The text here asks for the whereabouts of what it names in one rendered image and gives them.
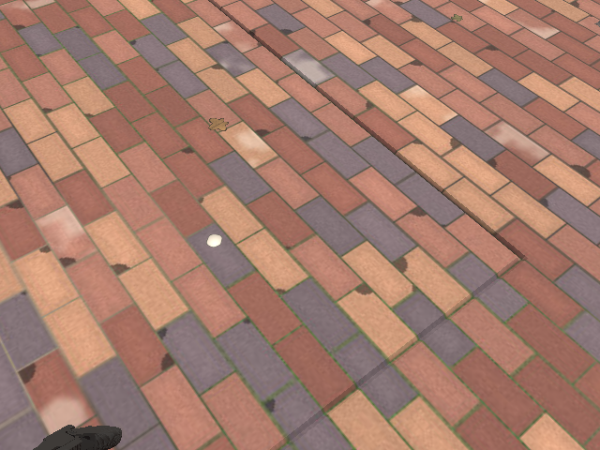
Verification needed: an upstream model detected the left robot hand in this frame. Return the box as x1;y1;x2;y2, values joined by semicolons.
33;425;122;450

